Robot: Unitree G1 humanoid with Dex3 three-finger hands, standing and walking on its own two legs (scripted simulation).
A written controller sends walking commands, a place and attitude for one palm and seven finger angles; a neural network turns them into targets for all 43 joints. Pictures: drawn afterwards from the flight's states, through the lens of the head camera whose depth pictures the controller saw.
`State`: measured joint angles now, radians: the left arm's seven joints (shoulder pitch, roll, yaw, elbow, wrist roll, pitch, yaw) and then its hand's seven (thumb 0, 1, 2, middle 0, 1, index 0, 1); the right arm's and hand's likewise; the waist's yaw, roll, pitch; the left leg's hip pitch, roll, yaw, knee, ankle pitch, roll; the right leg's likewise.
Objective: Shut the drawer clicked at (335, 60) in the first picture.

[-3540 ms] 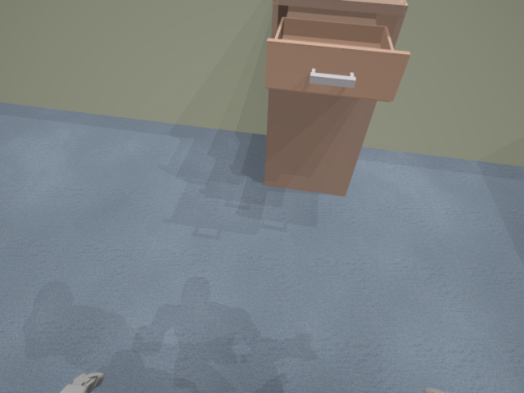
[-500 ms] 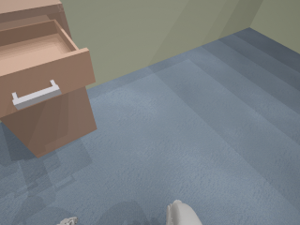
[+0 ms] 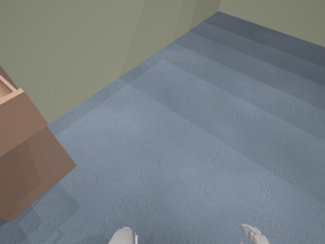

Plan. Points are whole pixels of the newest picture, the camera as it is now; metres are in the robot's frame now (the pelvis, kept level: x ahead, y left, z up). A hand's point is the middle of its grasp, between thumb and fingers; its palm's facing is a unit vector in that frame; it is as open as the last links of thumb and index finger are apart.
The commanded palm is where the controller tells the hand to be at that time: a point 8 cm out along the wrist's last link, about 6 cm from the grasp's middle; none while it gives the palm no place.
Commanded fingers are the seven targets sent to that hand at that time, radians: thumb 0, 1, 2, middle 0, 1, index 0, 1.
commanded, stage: walk to a spot facing it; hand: left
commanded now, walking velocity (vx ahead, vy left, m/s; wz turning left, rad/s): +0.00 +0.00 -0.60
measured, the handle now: out of the picture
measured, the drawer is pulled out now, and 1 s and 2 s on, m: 0.30 0.30 0.30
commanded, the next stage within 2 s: turn to face it in 1.54 s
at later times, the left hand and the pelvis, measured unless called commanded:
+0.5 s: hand out of the picture +0.12 +0.23 -0.16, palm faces -0.27 -0.94 -0.20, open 7.4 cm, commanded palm none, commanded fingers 0.00 0.90 0.90 -0.20 -0.30 -0.20 -0.30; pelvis -0.01 +0.05 +0.01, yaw -19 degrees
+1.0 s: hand (116, 238) +0.15 +0.14 -0.16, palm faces -0.50 -0.84 -0.21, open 7.4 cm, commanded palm none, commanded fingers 0.00 0.90 0.90 -0.20 -0.30 -0.20 -0.30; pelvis -0.01 +0.01 +0.01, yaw -35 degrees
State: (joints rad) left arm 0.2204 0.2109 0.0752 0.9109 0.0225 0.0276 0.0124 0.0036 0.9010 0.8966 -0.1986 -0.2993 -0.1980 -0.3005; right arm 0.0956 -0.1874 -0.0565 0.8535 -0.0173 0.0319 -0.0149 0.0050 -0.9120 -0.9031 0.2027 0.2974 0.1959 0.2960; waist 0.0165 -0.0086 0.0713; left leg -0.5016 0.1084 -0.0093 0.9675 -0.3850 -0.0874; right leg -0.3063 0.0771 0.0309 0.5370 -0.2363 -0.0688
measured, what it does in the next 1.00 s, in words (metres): steps on the spot, turning right: left foot, then right foot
